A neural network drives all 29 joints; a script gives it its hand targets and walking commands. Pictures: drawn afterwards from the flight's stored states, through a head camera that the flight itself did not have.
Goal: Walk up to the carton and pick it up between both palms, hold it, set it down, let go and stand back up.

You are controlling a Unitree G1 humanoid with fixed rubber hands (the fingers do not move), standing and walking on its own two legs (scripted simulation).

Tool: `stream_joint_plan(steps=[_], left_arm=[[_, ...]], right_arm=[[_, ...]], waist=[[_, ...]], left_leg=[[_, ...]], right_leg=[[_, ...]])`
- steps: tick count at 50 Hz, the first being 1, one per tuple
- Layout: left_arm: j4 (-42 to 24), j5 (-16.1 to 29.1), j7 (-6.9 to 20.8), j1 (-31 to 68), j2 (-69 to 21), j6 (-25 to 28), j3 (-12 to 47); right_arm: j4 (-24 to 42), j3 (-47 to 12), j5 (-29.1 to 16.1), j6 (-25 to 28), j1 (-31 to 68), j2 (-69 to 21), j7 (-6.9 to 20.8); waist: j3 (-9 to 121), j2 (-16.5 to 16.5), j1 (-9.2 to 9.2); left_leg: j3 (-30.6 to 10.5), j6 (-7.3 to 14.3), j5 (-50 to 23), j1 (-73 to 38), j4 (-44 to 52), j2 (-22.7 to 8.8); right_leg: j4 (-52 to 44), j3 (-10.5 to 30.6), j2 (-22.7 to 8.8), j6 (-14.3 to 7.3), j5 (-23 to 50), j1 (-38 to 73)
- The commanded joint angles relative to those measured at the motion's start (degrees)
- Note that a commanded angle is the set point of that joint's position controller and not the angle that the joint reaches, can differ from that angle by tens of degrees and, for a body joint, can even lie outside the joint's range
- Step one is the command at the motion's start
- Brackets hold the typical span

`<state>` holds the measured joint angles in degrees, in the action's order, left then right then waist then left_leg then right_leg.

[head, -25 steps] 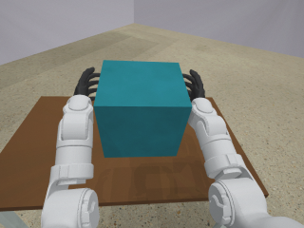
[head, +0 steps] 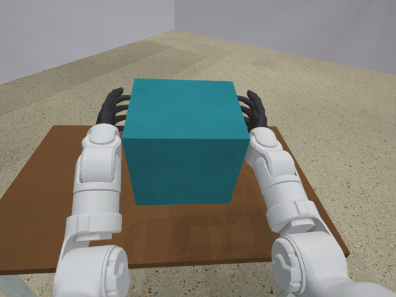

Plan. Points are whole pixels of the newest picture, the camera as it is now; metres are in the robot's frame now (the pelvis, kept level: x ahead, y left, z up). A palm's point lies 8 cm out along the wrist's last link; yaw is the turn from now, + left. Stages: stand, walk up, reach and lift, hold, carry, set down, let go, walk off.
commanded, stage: hold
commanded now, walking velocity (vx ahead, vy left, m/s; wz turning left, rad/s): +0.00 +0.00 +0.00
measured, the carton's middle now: (184, 143) +0.37 +0.03 +0.17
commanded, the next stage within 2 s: none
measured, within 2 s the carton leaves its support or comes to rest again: neither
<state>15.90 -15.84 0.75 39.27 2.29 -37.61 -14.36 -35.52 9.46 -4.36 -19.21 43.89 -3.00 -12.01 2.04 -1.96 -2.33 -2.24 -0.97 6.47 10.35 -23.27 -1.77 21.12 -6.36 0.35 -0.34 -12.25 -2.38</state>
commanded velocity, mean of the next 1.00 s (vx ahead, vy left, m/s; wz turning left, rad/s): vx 0.00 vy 0.00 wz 0.00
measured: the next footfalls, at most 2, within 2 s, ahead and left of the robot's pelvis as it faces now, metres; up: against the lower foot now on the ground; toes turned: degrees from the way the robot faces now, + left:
none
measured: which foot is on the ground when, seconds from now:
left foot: down 0.00-1.00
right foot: down 0.00-1.00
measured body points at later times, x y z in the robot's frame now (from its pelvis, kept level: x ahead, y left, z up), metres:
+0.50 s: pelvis +0.00 +0.00 +0.00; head -0.06 +0.03 +0.45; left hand +0.38 +0.17 +0.21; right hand +0.39 -0.12 +0.21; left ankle +0.08 +0.13 -0.74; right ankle +0.00 -0.11 -0.74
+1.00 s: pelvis +0.00 +0.00 +0.00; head -0.06 +0.03 +0.45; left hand +0.38 +0.17 +0.21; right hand +0.39 -0.12 +0.21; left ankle +0.08 +0.13 -0.74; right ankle +0.00 -0.11 -0.74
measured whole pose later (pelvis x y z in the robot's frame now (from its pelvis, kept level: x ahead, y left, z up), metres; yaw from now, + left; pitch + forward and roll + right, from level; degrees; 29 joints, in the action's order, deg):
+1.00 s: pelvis +0.00 +0.00 +0.00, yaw +0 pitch -7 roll -1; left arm 15.4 -15.9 0.8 39.0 2.2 -37.7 -14.4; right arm -35.4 9.4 -4.5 -18.9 43.9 -3.0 -12.0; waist 1.9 -2.0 -2.3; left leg -2.2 -1.0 6.5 10.3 -23.3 -1.8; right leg 21.1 -6.4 0.4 -0.3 -12.3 -2.4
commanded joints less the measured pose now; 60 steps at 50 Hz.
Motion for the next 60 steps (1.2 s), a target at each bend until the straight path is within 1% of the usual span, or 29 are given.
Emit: stream_joint_plan(steps=[1,3,4,5,7,12,14,17,18,23,25,26,28,30,35,36,37,39,40,41,42,44,45,47,53,55,57,59,60], left_arm=[[-8.21,3.57,8.80,30.53,-35.50,1.16,21.25],[-10.59,5.59,8.16,33.84,-37.74,1.79,24.55],[-8.72,5.10,8.17,35.05,-36.51,1.99,22.47],[-8.45,3.29,8.34,34.30,-35.12,1.85,20.17],[-5.50,3.18,8.70,32.62,-34.63,1.07,19.67],[-8.06,3.53,8.93,33.41,-34.68,1.38,20.31],[-10.70,3.95,8.63,32.41,-36.12,1.27,21.65],[-6.97,2.48,8.60,31.21,-35.47,0.69,21.23],[-6.72,3.23,8.69,32.85,-35.46,0.77,20.16],[-8.12,4.13,8.79,30.95,-35.98,0.55,21.55],[-7.65,3.70,8.65,34.12,-35.03,1.30,21.23],[-10.44,3.86,8.54,33.39,-36.75,1.36,22.86],[-7.61,3.72,8.62,34.15,-35.32,1.28,21.36],[-11.03,4.25,8.48,31.36,-36.65,1.15,22.92],[-8.82,4.14,8.11,33.71,-35.71,1.49,22.09],[-9.58,3.55,8.34,31.83,-35.56,1.22,22.41],[-12.14,3.90,8.33,32.21,-36.45,1.65,22.73],[-8.17,2.80,8.38,33.35,-35.68,1.01,21.53],[-10.08,4.37,8.54,33.30,-35.78,1.26,21.80],[-10.42,4.70,8.34,33.13,-36.24,1.48,22.46],[-7.25,3.87,8.69,32.29,-34.66,0.89,20.60],[-9.47,4.14,8.51,32.02,-36.14,0.94,22.24],[-10.15,3.68,8.42,33.57,-35.95,1.18,22.33],[-8.88,3.34,8.52,33.24,-34.65,1.31,20.63],[-7.67,3.21,8.54,33.50,-35.33,1.39,21.43],[-10.87,3.34,8.44,32.69,-36.04,1.61,22.81],[-7.54,1.90,8.64,32.62,-35.43,0.91,20.59],[-10.04,2.76,8.55,32.55,-35.40,1.29,22.01],[-7.03,2.81,8.75,33.63,-34.55,1.27,19.82]], right_arm=[[10.88,-24.98,-7.92,3.24,38.28,-25.97,6.24],[13.40,-26.12,-9.02,4.05,42.04,-26.88,6.23],[14.32,-26.30,-8.88,4.06,43.96,-27.45,6.51],[9.97,-24.66,-8.29,3.33,40.47,-27.56,6.64],[11.10,-24.47,-7.77,3.02,41.79,-27.11,6.50],[14.00,-25.89,-8.58,3.79,42.99,-27.27,6.48],[14.29,-26.33,-9.33,3.93,42.12,-27.36,6.20],[11.23,-24.87,-8.21,3.16,41.27,-25.81,6.10],[12.44,-25.04,-8.84,3.53,43.86,-27.41,6.49],[12.45,-26.25,-9.40,3.08,39.66,-27.30,5.77],[11.97,-25.50,-8.15,3.38,41.81,-27.07,6.28],[12.64,-25.81,-8.77,3.50,40.49,-26.93,6.22],[10.70,-24.58,-8.13,3.22,41.30,-26.47,6.20],[15.44,-27.13,-9.48,3.90,40.17,-27.69,6.05],[13.66,-26.92,-9.34,3.81,43.22,-27.77,6.23],[12.09,-25.86,-8.67,3.29,39.08,-26.91,6.02],[13.24,-26.89,-9.90,3.53,40.19,-27.06,6.02],[10.16,-24.86,-8.77,3.15,39.18,-25.54,6.28],[13.94,-26.74,-9.69,3.58,40.94,-27.25,6.27],[13.88,-25.72,-8.73,3.60,41.64,-26.43,6.35],[13.52,-25.11,-8.30,3.07,41.57,-26.97,6.15],[14.19,-26.04,-9.04,3.65,41.86,-26.72,6.26],[10.72,-24.54,-7.84,2.97,39.74,-26.72,6.36],[10.51,-24.83,-7.71,3.05,40.00,-27.17,6.27],[13.75,-25.47,-8.64,3.67,43.21,-26.97,6.50],[13.65,-25.93,-9.03,3.97,41.22,-27.10,6.21],[10.85,-25.06,-8.22,3.09,41.23,-26.59,6.14],[12.36,-25.56,-8.18,3.69,40.60,-26.49,6.38],[10.94,-25.39,-8.54,3.36,41.52,-27.36,6.44]], waist=[[17.28,2.11,-1.80],[20.39,3.56,-2.11],[19.69,1.47,-1.28],[17.35,1.98,-0.90],[14.34,0.89,-0.88],[18.72,0.68,-0.88],[19.74,2.70,-0.64],[16.10,2.87,-1.65],[17.58,1.99,-0.16],[17.75,1.94,-2.23],[18.34,1.54,-0.91],[19.73,3.00,-1.80],[16.53,2.12,-1.15],[20.59,1.99,-1.70],[18.86,2.10,-0.43],[18.26,2.87,-1.86],[20.97,2.85,-1.23],[17.67,3.75,-1.46],[19.64,2.02,-0.73],[20.24,2.49,-1.68],[16.12,1.04,-1.20],[19.60,2.87,-1.01],[17.17,3.70,-2.33],[17.24,1.55,-1.39],[17.76,2.30,-0.92],[19.87,3.18,-1.42],[16.79,2.78,-0.78],[20.27,3.22,-1.34],[16.42,1.39,-0.08]], left_leg=[[3.64,1.51,-5.51,-18.06,6.08,2.58],[3.33,1.00,-5.75,-18.27,5.71,2.45],[3.48,2.07,-3.32,-17.26,6.12,2.59],[4.13,2.84,-2.54,-16.34,6.39,2.90],[3.90,2.91,-0.32,-15.16,6.94,3.00],[3.77,2.64,-3.22,-16.96,6.38,2.92],[3.77,2.14,-6.96,-18.32,5.45,2.85],[3.50,2.12,-2.43,-17.30,6.47,2.54],[4.12,2.96,-1.36,-16.97,6.38,2.83],[3.58,2.05,-7.47,-18.28,5.04,3.06],[3.67,2.11,-1.91,-16.46,6.52,2.70],[3.29,1.75,-5.42,-18.46,5.57,2.62],[3.51,2.06,-2.61,-16.59,6.55,2.88],[3.53,1.92,-8.54,-18.37,5.01,3.05],[3.45,2.31,-4.55,-17.39,5.60,2.96],[3.34,1.76,-6.84,-18.45,5.18,2.87],[3.40,1.60,-8.42,-19.49,4.78,2.69],[3.08,1.18,-4.67,-18.26,5.97,2.66],[3.25,2.03,-6.51,-17.91,5.51,2.72],[3.47,1.91,-5.45,-18.46,5.52,2.61],[3.62,2.62,-2.83,-15.66,6.26,2.83],[3.49,1.99,-6.18,-17.44,5.23,2.48],[3.57,1.63,-3.71,-17.64,6.03,2.84],[3.86,2.46,-3.01,-16.31,6.23,2.85],[3.40,2.13,-3.05,-16.53,5.88,2.87],[3.62,1.81,-7.25,-18.25,5.25,2.97],[3.49,2.01,-3.76,-16.98,6.38,2.89],[3.48,1.96,-5.37,-18.82,5.53,2.78],[3.79,2.67,-1.83,-16.26,6.55,2.68]], right_leg=[[-6.75,2.25,2.32,3.18,4.49,-0.63],[-6.33,1.87,2.65,2.92,3.80,-1.69],[-6.85,2.26,2.56,3.15,0.78,-2.17],[-7.02,2.57,1.90,3.14,0.13,-1.80],[-7.42,2.63,1.76,3.32,-1.08,-2.51],[-6.42,2.16,2.29,3.74,2.73,-0.92],[-6.03,2.16,2.30,3.47,5.38,-1.21],[-7.18,2.49,2.17,3.11,0.89,-2.81],[-7.03,2.70,1.94,3.27,-0.87,-2.95],[-6.48,2.45,2.18,3.67,7.33,-0.29],[-7.17,2.11,2.22,3.13,0.12,-1.09],[-6.24,2.20,2.11,3.21,3.92,-1.11],[-6.81,2.28,2.33,3.28,0.81,-2.18],[-6.04,2.24,2.53,3.54,7.53,0.68],[-6.56,2.25,2.39,3.44,2.78,-1.84],[-6.14,2.56,2.16,3.38,5.85,-1.11],[-6.07,2.21,2.72,3.31,6.08,-0.19],[-6.43,1.92,2.54,2.80,1.88,-1.46],[-6.29,2.48,2.42,3.21,3.80,-0.15],[-6.32,2.13,2.13,3.32,3.59,-1.35],[-7.03,2.93,1.99,3.47,1.31,-1.57],[-6.10,2.31,2.33,3.16,4.18,-0.71],[-6.48,2.40,2.11,2.94,2.79,-1.99],[-6.84,2.27,2.12,3.37,1.56,-1.07],[-6.54,2.27,2.18,3.21,0.92,-1.77],[-5.92,1.93,2.53,3.16,5.44,-0.31],[-6.89,2.14,2.33,3.04,1.09,-1.12],[-6.33,2.10,2.21,3.20,3.56,-1.06],[-6.93,3.00,2.00,3.31,-0.37,-2.00]])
